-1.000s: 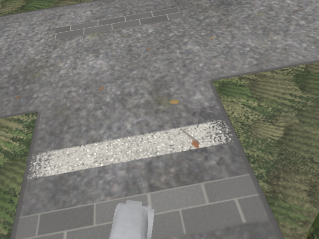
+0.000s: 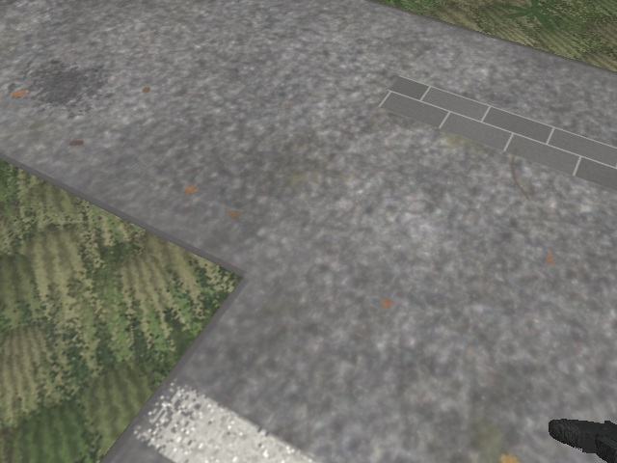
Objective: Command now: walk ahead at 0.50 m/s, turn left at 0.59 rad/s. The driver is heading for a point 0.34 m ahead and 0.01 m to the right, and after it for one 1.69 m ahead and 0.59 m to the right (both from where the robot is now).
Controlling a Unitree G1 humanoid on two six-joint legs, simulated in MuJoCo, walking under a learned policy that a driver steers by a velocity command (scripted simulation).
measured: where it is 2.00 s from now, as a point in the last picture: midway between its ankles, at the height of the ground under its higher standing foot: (460, 252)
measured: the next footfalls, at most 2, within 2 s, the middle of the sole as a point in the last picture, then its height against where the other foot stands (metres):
left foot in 0.12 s outside the picture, level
right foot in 0.70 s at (392, 426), level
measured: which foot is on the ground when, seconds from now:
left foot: up 0.00-0.10, down 0.12-0.70, up 0.72-1.00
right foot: down 0.00-0.14, up 0.16-0.68, down 0.70-1.00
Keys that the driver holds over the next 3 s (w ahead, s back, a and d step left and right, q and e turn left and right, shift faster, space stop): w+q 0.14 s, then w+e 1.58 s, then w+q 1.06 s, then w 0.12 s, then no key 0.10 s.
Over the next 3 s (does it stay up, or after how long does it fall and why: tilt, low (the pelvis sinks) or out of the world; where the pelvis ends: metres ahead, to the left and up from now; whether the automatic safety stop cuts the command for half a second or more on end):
stays up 1.50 -0.56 0.01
